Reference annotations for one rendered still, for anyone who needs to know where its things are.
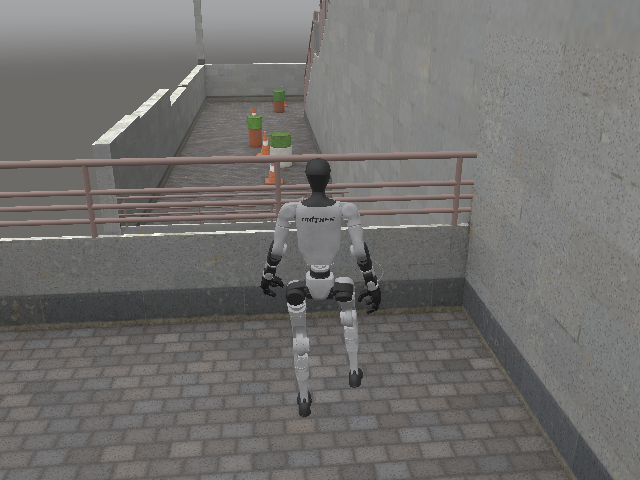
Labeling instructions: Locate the left robot upper arm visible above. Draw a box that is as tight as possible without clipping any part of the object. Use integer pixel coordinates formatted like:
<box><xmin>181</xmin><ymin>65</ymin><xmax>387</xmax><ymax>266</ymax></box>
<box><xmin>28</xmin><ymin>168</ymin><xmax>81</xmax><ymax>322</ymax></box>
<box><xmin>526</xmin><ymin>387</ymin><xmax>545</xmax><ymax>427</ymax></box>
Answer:
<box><xmin>271</xmin><ymin>202</ymin><xmax>298</xmax><ymax>256</ymax></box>

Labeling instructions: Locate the right robot upper arm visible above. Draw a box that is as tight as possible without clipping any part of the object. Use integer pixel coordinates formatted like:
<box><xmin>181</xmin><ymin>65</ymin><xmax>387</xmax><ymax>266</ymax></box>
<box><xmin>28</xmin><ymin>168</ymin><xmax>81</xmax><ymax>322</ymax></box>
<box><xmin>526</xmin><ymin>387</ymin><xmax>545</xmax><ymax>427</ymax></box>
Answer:
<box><xmin>339</xmin><ymin>201</ymin><xmax>366</xmax><ymax>258</ymax></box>

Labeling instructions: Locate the robot left thigh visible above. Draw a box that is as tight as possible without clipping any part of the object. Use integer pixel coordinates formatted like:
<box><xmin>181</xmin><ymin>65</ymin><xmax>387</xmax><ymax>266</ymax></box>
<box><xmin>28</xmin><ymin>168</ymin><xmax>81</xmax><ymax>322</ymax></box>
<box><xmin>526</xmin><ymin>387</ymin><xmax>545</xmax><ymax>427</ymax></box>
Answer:
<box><xmin>286</xmin><ymin>280</ymin><xmax>310</xmax><ymax>356</ymax></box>

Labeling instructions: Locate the robot torso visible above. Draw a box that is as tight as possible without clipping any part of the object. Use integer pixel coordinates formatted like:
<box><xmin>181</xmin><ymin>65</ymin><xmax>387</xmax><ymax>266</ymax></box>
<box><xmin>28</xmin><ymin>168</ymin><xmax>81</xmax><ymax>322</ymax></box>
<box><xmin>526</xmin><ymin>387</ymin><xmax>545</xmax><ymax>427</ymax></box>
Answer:
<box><xmin>296</xmin><ymin>197</ymin><xmax>343</xmax><ymax>300</ymax></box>

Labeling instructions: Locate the robot right hand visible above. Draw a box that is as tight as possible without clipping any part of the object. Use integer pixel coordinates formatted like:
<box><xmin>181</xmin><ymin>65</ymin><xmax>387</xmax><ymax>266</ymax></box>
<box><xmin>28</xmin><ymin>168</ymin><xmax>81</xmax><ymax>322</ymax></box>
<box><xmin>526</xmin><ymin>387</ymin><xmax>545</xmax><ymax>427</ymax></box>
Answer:
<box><xmin>358</xmin><ymin>286</ymin><xmax>381</xmax><ymax>314</ymax></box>

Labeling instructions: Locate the robot left hand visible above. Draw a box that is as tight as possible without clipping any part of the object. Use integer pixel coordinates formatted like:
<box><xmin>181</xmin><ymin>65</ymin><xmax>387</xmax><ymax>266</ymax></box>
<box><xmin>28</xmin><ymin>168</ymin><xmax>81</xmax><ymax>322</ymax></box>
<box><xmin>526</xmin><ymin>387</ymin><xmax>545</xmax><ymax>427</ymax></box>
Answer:
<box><xmin>260</xmin><ymin>276</ymin><xmax>284</xmax><ymax>297</ymax></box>

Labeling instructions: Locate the right robot forearm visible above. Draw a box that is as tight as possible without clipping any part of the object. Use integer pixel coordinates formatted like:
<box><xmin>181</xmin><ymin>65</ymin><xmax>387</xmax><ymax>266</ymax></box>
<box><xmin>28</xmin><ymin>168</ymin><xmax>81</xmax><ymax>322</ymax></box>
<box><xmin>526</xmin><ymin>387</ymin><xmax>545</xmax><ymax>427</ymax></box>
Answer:
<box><xmin>357</xmin><ymin>242</ymin><xmax>379</xmax><ymax>291</ymax></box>

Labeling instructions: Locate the left robot forearm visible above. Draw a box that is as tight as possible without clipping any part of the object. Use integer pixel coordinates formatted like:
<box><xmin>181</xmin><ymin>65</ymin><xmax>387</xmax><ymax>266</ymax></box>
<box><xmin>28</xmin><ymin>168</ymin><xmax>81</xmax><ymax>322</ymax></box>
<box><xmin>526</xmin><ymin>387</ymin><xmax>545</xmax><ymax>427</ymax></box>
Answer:
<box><xmin>263</xmin><ymin>240</ymin><xmax>282</xmax><ymax>280</ymax></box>

